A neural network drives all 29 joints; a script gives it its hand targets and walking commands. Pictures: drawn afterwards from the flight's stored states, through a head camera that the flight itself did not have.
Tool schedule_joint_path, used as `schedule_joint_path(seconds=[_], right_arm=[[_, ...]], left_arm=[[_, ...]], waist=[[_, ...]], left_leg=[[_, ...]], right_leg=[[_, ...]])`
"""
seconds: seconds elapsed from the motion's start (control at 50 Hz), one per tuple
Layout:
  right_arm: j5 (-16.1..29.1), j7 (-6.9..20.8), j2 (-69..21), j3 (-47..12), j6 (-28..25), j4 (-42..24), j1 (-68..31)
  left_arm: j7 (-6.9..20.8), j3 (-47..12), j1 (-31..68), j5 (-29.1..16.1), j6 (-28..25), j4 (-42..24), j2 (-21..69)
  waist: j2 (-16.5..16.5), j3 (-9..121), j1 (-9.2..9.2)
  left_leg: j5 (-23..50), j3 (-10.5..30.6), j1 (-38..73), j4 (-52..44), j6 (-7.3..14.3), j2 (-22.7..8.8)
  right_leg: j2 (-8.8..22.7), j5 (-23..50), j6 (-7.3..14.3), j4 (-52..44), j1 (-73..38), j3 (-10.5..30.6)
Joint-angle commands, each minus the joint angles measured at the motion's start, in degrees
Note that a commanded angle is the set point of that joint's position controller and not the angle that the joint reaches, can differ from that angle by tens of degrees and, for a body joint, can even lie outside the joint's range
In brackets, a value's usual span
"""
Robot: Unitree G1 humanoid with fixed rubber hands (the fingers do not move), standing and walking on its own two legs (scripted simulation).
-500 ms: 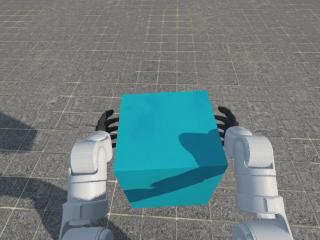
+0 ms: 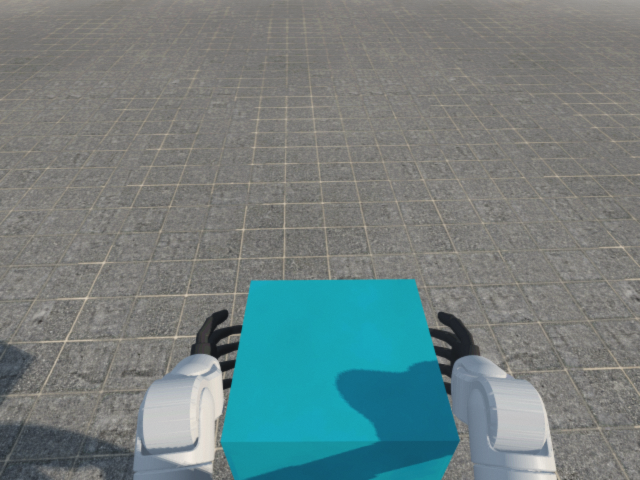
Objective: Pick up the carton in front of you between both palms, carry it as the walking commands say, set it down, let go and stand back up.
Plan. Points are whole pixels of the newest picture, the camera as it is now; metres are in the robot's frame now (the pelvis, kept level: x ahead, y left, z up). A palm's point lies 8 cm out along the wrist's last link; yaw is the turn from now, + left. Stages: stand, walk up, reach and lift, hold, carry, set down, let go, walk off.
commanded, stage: carry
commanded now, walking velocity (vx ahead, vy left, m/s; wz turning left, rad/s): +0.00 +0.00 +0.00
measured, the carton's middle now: (333, 404) +0.25 +0.00 -0.01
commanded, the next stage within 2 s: none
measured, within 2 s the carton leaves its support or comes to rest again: neither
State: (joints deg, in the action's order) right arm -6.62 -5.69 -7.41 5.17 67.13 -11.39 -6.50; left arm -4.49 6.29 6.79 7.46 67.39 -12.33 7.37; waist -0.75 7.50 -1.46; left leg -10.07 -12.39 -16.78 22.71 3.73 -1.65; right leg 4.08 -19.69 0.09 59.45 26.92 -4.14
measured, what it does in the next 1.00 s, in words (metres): walks ahead: right foot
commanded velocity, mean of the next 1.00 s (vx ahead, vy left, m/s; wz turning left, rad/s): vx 0.00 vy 0.00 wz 0.00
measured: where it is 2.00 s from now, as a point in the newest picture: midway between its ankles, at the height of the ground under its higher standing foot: outside the picture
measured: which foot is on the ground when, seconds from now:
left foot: down 0.00-1.00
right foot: up 0.00-0.22, down 0.24-1.00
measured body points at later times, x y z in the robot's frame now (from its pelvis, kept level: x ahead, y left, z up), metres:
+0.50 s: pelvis +0.20 -0.03 -0.01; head +0.18 -0.03 +0.44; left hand +0.47 +0.14 +0.07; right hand +0.48 -0.16 +0.07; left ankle +0.08 +0.09 -0.74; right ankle +0.25 -0.12 -0.74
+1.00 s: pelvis +0.19 -0.01 -0.02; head +0.16 -0.02 +0.43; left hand +0.45 +0.16 +0.07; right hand +0.47 -0.15 +0.07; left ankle +0.08 +0.08 -0.74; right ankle +0.25 -0.12 -0.74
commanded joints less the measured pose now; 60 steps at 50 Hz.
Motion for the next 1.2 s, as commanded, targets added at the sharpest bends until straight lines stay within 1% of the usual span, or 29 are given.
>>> schedule_joint_path(seconds=[0.0,0.04,0.06,0.12,0.14,0.16,0.18,0.2,0.22,0.24,0.26,0.28,0.3,0.32,0.34,0.36,0.38,0.4,0.42,0.48,0.52,0.56,0.6,0.7,0.76,0.9,1.02,1.1,1.18], right_arm=[[25.5,16.4,-56.5,-40.8,-1.4,-7.7,-29.5],[25.2,16.6,-55.1,-40.6,-1.4,-7.9,-27.1],[24.9,16.6,-54.3,-40.4,-1.3,-8.1,-26.3],[24.0,16.3,-52.3,-39.8,-0.9,-9.7,-25.4],[23.7,16.0,-51.7,-39.5,-0.6,-10.1,-25.4],[23.2,15.8,-51.0,-39.2,-0.2,-10.2,-25.3],[22.8,15.6,-50.1,-38.8,0.3,-10.1,-25.3],[22.2,15.4,-49.1,-38.5,0.8,-9.8,-25.0],[21.6,15.1,-47.9,-38.0,1.3,-9.2,-24.8],[21.7,14.9,-46.7,-38.3,1.9,-9.1,-26.0],[22.5,14.6,-46.4,-39.2,2.9,-10.1,-27.6],[23.1,14.7,-46.4,-39.4,3.4,-10.5,-28.9],[23.6,14.9,-47.6,-39.7,3.5,-10.0,-30.1],[23.9,15.1,-48.9,-39.8,3.4,-9.3,-30.6],[23.9,15.3,-50.2,-39.9,3.1,-8.9,-30.6],[23.8,15.4,-51.0,-40.0,2.8,-9.0,-30.9],[23.4,15.4,-52.0,-40.2,2.4,-9.2,-31.4],[23.3,15.4,-52.2,-40.2,2.2,-9.8,-32.1],[23.6,15.4,-52.7,-40.3,2.2,-9.9,-32.2],[23.3,15.4,-52.2,-39.8,2.1,-9.1,-29.5],[23.0,15.4,-52.0,-39.6,2.0,-8.7,-28.5],[23.0,15.4,-52.2,-39.5,1.9,-8.8,-28.6],[23.0,15.5,-52.3,-39.6,1.8,-9.1,-28.9],[22.9,15.5,-51.9,-39.4,1.8,-9.4,-28.7],[22.8,15.5,-51.7,-39.4,1.9,-9.5,-28.8],[23.0,15.6,-51.4,-39.4,2.3,-9.5,-29.9],[22.6,15.8,-51.7,-39.4,2.4,-7.6,-29.7],[21.8,16.2,-52.3,-39.7,1.1,-5.3,-29.8],[20.4,16.4,-52.1,-39.4,-1.7,-2.9,-30.1]], left_arm=[[14.5,-42.0,26.2,-23.7,-1.6,-4.4,56.8],[14.1,-42.1,23.9,-23.0,-1.8,-4.4,56.0],[13.9,-42.2,23.4,-22.9,-1.8,-4.9,55.5],[13.8,-42.8,24.9,-23.8,-1.1,-8.2,53.4],[13.8,-42.8,25.4,-24.2,-0.6,-9.1,52.5],[13.9,-42.6,25.6,-24.4,-0.1,-9.5,51.6],[14.0,-42.3,25.2,-24.4,0.4,-9.6,50.7],[14.1,-41.8,25.0,-24.3,1.0,-9.4,49.6],[14.2,-41.2,25.4,-24.3,1.6,-9.2,48.1],[14.3,-40.4,25.9,-24.0,2.2,-8.3,46.8],[14.4,-39.6,25.4,-23.5,2.2,-6.0,47.0],[14.4,-39.0,23.8,-23.4,2.0,-4.9,47.8],[14.3,-38.8,24.3,-23.5,2.0,-4.5,48.9],[14.3,-38.7,24.9,-23.5,2.0,-4.3,50.3],[14.4,-38.7,25.3,-23.5,1.8,-4.4,51.6],[14.6,-38.8,25.3,-23.7,1.6,-4.5,52.6],[14.8,-39.3,27.2,-24.1,1.5,-5.9,53.4],[14.9,-40.0,28.5,-24.5,1.4,-6.1,54.2],[14.8,-40.1,28.6,-24.6,1.3,-6.4,54.1],[14.4,-40.4,26.9,-24.0,1.3,-6.4,53.2],[14.4,-40.7,26.4,-23.8,1.3,-6.5,53.0],[14.4,-40.9,26.8,-23.9,1.3,-6.9,53.1],[14.5,-41.2,27.3,-24.0,1.2,-7.4,53.1],[14.5,-41.3,27.4,-24.1,1.4,-7.7,52.6],[14.6,-41.3,27.6,-24.2,1.6,-7.8,52.4],[14.8,-40.9,28.3,-24.2,2.1,-7.5,52.0],[14.9,-40.4,27.8,-23.4,2.1,-5.3,52.1],[15.2,-40.6,28.0,-22.4,0.9,-3.0,52.8],[15.4,-40.2,28.3,-20.9,-1.9,-0.4,52.7]], waist=[[7.4,12.3,1.36],[8.3,11.7,1.42],[8.9,11.2,1.31],[10.2,9.9,0.83],[10.1,9.5,0.77],[9.5,9.1,0.89],[8.0,8.6,1.39],[6.4,8.0,1.57],[4.9,9.4,1.37],[-1.6,13.1,1.43],[-8.5,17.1,2.27],[-11.3,17.3,2.34],[-10.7,17.5,2.06],[-8.7,17.4,1.60],[-7.2,17.6,1.44],[-6.4,17.7,1.74],[-2.9,17.4,1.71],[-0.9,17.0,1.78],[-0.2,17.1,1.75],[0.8,17.9,1.49],[1.0,18.1,1.44],[1.2,17.6,1.44],[1.6,16.8,1.44],[3.1,14.9,1.41],[3.3,13.8,1.38],[1.7,11.8,1.43],[1.4,9.9,1.53],[1.3,8.2,1.59],[1.3,7.2,1.58]], left_leg=[[9.0,14.0,13.3,-12.3,3.6,-15.3],[17.9,8.9,13.5,-10.0,3.0,-13.5],[21.5,7.1,13.5,-8.8,2.6,-12.8],[27.2,4.2,13.6,-5.8,1.2,-11.7],[27.7,3.4,13.3,-4.3,0.7,-11.4],[26.6,2.6,12.6,-2.1,-0.1,-10.9],[24.2,1.4,11.1,1.0,-1.5,-10.1],[21.6,1.1,8.7,4.0,-3.3,-9.2],[16.3,1.0,4.8,7.5,-5.2,-8.5],[0.9,2.4,-0.2,13.5,-7.0,-6.2],[-12.0,5.3,-4.9,15.5,-7.5,-4.2],[-18.2,6.2,-5.5,15.7,-7.1,-3.6],[-20.5,7.1,-4.4,12.3,-6.4,-3.4],[-19.0,7.3,-1.3,5.9,-6.0,-3.5],[-12.8,6.7,2.7,0.1,-5.9,-3.6],[-7.2,6.9,5.8,-1.4,-5.7,-4.2],[-0.9,8.2,5.0,0.5,-5.5,-6.2],[6.0,8.1,6.9,2.9,-5.6,-6.8],[10.2,8.0,8.3,4.0,-5.7,-7.2],[17.8,7.9,8.5,6.2,-5.8,-7.0],[20.6,7.7,8.3,6.9,-5.9,-6.8],[21.6,7.5,8.3,7.0,-5.9,-6.7],[22.6,7.5,8.7,6.7,-5.7,-7.0],[26.8,7.6,9.9,6.8,-4.8,-8.1],[25.1,7.4,8.9,6.8,-4.3,-8.4],[13.5,7.4,6.0,5.4,-3.6,-7.5],[6.0,8.0,4.0,3.7,-3.1,-7.3],[0.7,8.4,2.4,2.2,-2.8,-7.3],[-3.0,8.9,1.2,1.2,-2.5,-7.2]], right_leg=[[1.7,3.2,-1.3,-8.6,4.7,-0.6],[0.5,5.5,-2.0,-16.5,2.9,-2.8],[-0.1,7.2,-2.0,-19.7,1.9,-3.9],[-1.4,14.3,-1.7,-25.8,-1.1,-6.0],[-1.7,16.8,-1.7,-27.7,-2.9,-6.4],[-2.0,19.5,-1.6,-30.6,-5.4,-7.1],[-2.3,24.1,-1.5,-35.5,-9.5,-8.0],[-1.4,28.2,-1.5,-39.1,-14.5,-7.8],[2.6,36.1,-1.2,-38.5,-21.6,-4.6],[11.3,59.2,1.7,-33.7,-30.0,3.6],[16.2,64.7,7.8,-32.3,-36.7,9.5],[16.5,59.2,9.5,-35.3,-34.7,11.9],[15.3,53.9,9.0,-36.9,-33.6,11.3],[13.7,49.1,7.7,-37.1,-31.4,9.0],[11.5,43.2,5.7,-36.6,-29.0,5.8],[9.4,38.1,3.8,-35.6,-26.6,3.4],[8.0,38.2,3.2,-32.9,-26.7,0.5],[7.5,41.1,3.2,-31.2,-24.7,0.3],[7.1,42.9,3.3,-30.2,-23.2,-0.1],[6.7,48.2,3.6,-27.0,-23.2,-0.9],[6.3,49.8,3.7,-25.9,-23.1,-1.4],[6.1,49.3,3.6,-25.5,-22.4,-1.8],[5.7,46.9,3.5,-25.3,-21.1,-2.0],[4.9,37.4,2.8,-24.7,-17.6,-2.7],[4.9,34.1,2.6,-24.9,-17.1,-2.8],[5.7,32.5,2.8,-26.5,-17.8,-2.0],[5.8,27.4,2.4,-28.4,-17.3,-1.5],[5.8,22.9,2.0,-30.0,-16.5,-1.2],[5.8,19.6,1.7,-31.2,-15.8,-1.0]])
